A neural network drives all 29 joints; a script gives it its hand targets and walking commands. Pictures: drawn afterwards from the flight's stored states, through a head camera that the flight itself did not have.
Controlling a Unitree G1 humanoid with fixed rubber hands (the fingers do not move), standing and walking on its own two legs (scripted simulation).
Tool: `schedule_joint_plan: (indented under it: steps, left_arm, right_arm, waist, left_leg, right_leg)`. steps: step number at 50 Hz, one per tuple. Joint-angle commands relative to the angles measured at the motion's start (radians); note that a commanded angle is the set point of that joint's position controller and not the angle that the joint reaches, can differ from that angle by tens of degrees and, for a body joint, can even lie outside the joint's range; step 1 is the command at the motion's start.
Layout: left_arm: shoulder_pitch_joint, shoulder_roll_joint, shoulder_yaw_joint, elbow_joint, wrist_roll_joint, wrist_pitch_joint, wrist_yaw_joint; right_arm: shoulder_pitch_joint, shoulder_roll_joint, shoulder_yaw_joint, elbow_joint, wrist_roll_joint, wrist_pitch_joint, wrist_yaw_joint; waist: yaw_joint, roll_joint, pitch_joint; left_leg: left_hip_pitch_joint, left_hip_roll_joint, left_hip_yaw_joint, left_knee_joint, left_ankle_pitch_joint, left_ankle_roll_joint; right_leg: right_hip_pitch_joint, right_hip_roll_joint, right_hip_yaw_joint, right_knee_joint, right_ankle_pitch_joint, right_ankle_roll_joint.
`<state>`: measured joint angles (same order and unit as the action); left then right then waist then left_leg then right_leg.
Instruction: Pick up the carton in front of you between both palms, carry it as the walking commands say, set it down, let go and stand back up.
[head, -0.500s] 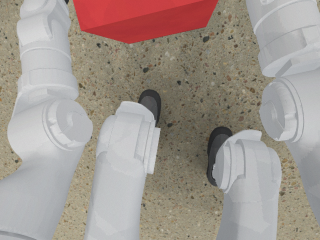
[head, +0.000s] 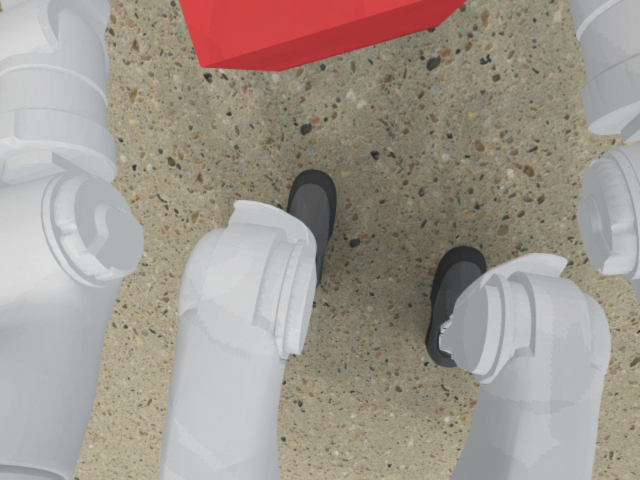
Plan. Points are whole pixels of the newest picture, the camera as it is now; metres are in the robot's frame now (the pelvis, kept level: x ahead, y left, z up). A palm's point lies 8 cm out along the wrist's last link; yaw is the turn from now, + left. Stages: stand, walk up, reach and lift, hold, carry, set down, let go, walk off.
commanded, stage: set down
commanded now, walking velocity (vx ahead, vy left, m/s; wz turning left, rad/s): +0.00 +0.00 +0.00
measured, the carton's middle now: out of the picture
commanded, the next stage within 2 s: let go in 0.94 s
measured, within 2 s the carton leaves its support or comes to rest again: neither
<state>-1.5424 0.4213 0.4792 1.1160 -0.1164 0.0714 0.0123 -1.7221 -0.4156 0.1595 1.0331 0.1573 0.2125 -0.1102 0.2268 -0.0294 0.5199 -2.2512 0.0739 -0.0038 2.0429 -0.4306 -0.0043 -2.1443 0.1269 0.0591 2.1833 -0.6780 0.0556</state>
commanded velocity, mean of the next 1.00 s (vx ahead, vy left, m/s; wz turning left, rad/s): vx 0.00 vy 0.00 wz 0.00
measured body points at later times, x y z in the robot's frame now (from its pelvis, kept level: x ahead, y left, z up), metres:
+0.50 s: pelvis +0.01 +0.00 +0.09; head +0.36 +0.07 +0.36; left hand +0.50 +0.37 -0.02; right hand +0.65 +0.01 -0.01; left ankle +0.15 +0.13 -0.36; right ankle +0.09 -0.12 -0.36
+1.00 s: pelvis +0.04 +0.01 +0.22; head +0.37 +0.07 +0.53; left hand +0.50 +0.37 +0.13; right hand +0.65 +0.00 +0.13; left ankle +0.15 +0.13 -0.36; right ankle +0.09 -0.12 -0.36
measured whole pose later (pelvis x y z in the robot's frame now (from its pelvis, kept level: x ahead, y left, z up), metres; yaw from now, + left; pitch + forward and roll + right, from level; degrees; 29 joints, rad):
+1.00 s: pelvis +0.04 +0.01 +0.22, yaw +2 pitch +47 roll -2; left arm -1.17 0.25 0.50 0.75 0.01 0.27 -0.03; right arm -1.41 -0.32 -0.16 0.95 -0.05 0.33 -0.05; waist 0.23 -0.08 0.00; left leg -1.75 0.00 -0.05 1.19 -0.27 -0.01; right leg -1.64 0.08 0.06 1.29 -0.47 0.03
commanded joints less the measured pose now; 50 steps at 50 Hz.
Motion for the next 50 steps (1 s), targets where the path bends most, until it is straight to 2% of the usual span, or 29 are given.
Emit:
schedule_joint_plan:
  steps: [1,5,9,13,17,25,30,34,40,46,50]
  left_arm:
    - [-0.207,0.185,-0.017,-0.165,-0.014,0.017,0.018]
    - [-0.222,0.166,-0.053,-0.262,-0.013,0.079,0.05]
    - [-0.217,0.09,-0.083,-0.28,0.005,0.123,0.062]
    - [-0.198,0.034,-0.089,-0.298,0.026,0.138,0.055]
    - [-0.161,0.016,-0.071,-0.317,0.044,0.149,0.046]
    - [-0.062,0.053,-0.008,-0.402,0.067,0.187,0.033]
    - [0.008,0.052,0.004,-0.449,0.063,0.206,0.012]
    - [0.059,0.029,0.008,-0.466,0.07,0.213,-0.006]
    - [0.116,-0.002,0.019,-0.482,0.096,0.209,-0.022]
    - [0.152,-0.017,0.026,-0.484,0.118,0.194,-0.03]
    - [0.209,-0.042,0.024,-0.473,0.149,0.174,-0.049]
  right_arm:
    - [-0.38,-0.041,-0.042,-0.165,-0.008,0.001,-0.003]
    - [-0.359,-0.086,-0.094,-0.158,-0.013,0.046,-0.008]
    - [-0.3,-0.101,-0.166,-0.062,-0.039,0.07,0.003]
    - [-0.26,-0.105,-0.224,0.004,-0.078,0.066,0.016]
    - [-0.246,-0.098,-0.25,0.008,-0.109,0.064,0.024]
    - [-0.231,-0.054,-0.226,-0.125,-0.117,0.1,0.025]
    - [-0.181,-0.021,-0.227,-0.195,-0.131,0.125,0.028]
    - [-0.121,-0.005,-0.253,-0.212,-0.158,0.131,0.033]
    - [-0.042,0.002,-0.299,-0.212,-0.193,0.121,0.044]
    - [0.0,0.014,-0.31,-0.196,-0.197,0.104,0.062]
    - [0.078,0.052,-0.342,-0.181,-0.227,0.087,0.065]
  waist:
    - [0.197,-0.19,-1.411]
    - [0.174,-0.114,-1.528]
    - [0.128,-0.053,-1.435]
    - [0.094,-0.017,-1.395]
    - [0.096,-0.031,-1.432]
    - [0.149,-0.145,-1.635]
    - [0.148,-0.193,-1.695]
    - [0.128,-0.19,-1.683]
    - [0.106,-0.15,-1.647]
    - [0.105,-0.134,-1.607]
    - [0.081,-0.128,-1.59]
  left_leg:
    - [0.962,-0.054,0.049,-0.13,0.49,-0.017]
    - [1.144,-0.073,0.065,-0.181,0.48,-0.028]
    - [1.103,-0.08,0.076,-0.242,0.374,-0.046]
    - [1.08,-0.085,0.078,-0.289,0.345,-0.059]
    - [1.075,-0.094,0.086,-0.342,0.348,-0.066]
    - [1.088,-0.117,0.12,-0.459,0.454,-0.053]
    - [1.11,-0.125,0.121,-0.541,0.548,-0.044]
    - [1.166,-0.127,0.113,-0.608,0.604,-0.046]
    - [1.298,-0.126,0.102,-0.717,0.653,-0.052]
    - [1.391,-0.122,0.098,-0.833,0.69,-0.045]
    - [1.43,-0.119,0.097,-0.903,0.698,-0.039]
  right_leg:
    - [0.413,-0.015,-0.12,-0.218,0.164,-0.014]
    - [0.379,0.006,-0.148,-0.272,0.097,-0.028]
    - [0.296,0.009,-0.147,-0.332,0.049,-0.045]
    - [0.233,0.011,-0.145,-0.392,0.042,-0.054]
    - [0.261,0.014,-0.145,-0.453,0.057,-0.054]
    - [0.504,0.027,-0.134,-0.575,0.165,-0.034]
    - [0.622,0.031,-0.125,-0.658,0.256,-0.019]
    - [0.639,0.032,-0.123,-0.734,0.294,-0.014]
    - [0.64,0.033,-0.124,-0.864,0.309,-0.013]
    - [0.724,0.024,-0.109,-0.991,0.363,-0.011]
    - [0.805,0.015,-0.097,-1.07,0.418,-0.005]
